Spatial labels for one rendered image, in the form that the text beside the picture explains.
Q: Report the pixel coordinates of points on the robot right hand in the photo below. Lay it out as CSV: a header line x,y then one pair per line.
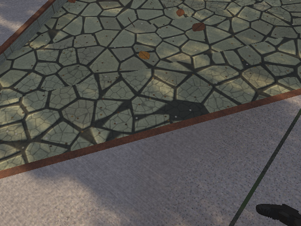
x,y
284,213

